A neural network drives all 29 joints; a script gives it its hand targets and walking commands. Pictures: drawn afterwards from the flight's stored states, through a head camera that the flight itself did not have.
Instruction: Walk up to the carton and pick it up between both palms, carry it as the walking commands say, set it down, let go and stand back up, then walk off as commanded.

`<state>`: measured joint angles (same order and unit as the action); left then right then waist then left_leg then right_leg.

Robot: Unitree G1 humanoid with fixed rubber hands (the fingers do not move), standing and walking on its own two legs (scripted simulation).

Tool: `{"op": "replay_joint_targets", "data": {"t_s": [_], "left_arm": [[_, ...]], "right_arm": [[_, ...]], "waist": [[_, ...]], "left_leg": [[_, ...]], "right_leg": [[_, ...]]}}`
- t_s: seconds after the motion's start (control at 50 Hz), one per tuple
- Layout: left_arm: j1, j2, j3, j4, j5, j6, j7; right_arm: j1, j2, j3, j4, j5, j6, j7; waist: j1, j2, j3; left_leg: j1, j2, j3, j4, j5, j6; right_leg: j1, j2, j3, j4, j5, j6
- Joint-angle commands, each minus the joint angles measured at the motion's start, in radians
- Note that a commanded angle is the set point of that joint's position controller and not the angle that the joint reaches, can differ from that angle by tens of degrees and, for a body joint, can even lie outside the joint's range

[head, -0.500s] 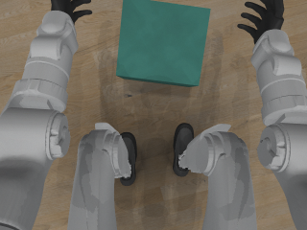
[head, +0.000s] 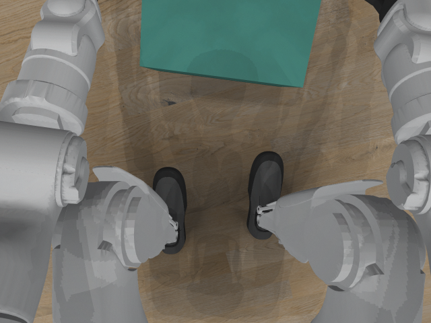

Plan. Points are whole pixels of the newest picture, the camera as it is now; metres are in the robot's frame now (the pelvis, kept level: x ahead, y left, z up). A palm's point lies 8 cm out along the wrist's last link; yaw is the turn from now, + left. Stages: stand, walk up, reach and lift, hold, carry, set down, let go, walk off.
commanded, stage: reach and lift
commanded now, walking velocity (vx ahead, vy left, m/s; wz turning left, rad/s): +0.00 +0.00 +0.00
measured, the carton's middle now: (229, 9) +0.54 -0.01 -0.28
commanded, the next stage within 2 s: none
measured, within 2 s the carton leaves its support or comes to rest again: leaves its support in 1.78 s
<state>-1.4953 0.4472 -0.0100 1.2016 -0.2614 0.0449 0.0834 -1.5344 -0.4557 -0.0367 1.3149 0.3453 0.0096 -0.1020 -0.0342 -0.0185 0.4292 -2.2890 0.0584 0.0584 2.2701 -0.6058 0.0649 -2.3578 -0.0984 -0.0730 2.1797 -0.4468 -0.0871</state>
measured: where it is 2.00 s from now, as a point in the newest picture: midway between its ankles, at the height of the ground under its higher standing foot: (218, 216)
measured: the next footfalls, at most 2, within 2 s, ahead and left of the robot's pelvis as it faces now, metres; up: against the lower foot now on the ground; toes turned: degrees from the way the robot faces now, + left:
none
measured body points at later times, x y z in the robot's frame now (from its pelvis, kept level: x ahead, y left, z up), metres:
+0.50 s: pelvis +0.00 +0.00 -0.01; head +0.39 +0.01 +0.22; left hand +0.56 +0.19 -0.22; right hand +0.55 -0.22 -0.20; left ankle +0.10 +0.11 -0.32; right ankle +0.14 -0.11 -0.32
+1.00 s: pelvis +0.00 +0.00 -0.01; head +0.39 +0.00 +0.21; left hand +0.57 +0.16 -0.22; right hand +0.56 -0.19 -0.21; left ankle +0.10 +0.11 -0.32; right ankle +0.14 -0.11 -0.32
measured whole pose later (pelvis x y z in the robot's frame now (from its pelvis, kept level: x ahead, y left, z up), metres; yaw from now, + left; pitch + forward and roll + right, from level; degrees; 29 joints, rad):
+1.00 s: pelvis +0.00 +0.00 -0.01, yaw +1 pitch +37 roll +0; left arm -1.57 0.38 -0.08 1.25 -0.30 -0.01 0.10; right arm -1.63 -0.38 0.01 1.40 0.34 -0.06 -0.12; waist -0.02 -0.01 0.44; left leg -2.33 0.04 0.04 2.29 -0.61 0.05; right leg -2.39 -0.08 -0.07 2.20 -0.46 -0.07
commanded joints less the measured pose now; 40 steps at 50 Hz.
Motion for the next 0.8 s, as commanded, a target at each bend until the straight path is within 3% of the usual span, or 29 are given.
{"op": "replay_joint_targets", "data": {"t_s": [0.0, 0.18, 0.4, 0.78], "left_arm": [[-0.207, 0.077, -0.010, -0.068, -0.023, -0.031, -0.006], [-0.185, 0.055, -0.047, -0.059, -0.058, -0.041, -0.012], [-0.211, 0.039, -0.052, -0.066, -0.055, -0.039, -0.003], [-0.259, -0.031, -0.055, -0.027, -0.026, -0.055, 0.011]], "right_arm": [[-0.110, -0.033, 0.002, -0.039, 0.011, -0.030, 0.009], [-0.085, -0.042, -0.004, -0.011, 0.018, -0.047, 0.018], [-0.099, -0.054, -0.033, 0.005, -0.004, -0.056, 0.016], [-0.159, 0.031, 0.017, 0.011, -0.010, -0.070, -0.008]], "waist": [[0.007, 0.066, -1.125], [-0.002, 0.081, -1.131], [-0.026, 0.095, -1.074], [0.000, 0.076, -1.079]], "left_leg": [[0.428, -0.032, -0.111, -0.189, 0.284, -0.058], [0.428, -0.038, -0.121, -0.159, 0.339, -0.062], [0.416, -0.048, -0.133, -0.172, 0.321, -0.065], [0.424, -0.066, -0.127, -0.174, 0.305, -0.057]], "right_leg": [[0.713, 0.057, 0.138, -0.054, 0.302, 0.069], [0.683, 0.057, 0.127, -0.020, 0.354, 0.069], [0.597, 0.058, 0.120, -0.033, 0.309, 0.065], [0.636, 0.085, 0.120, -0.048, 0.298, 0.072]]}}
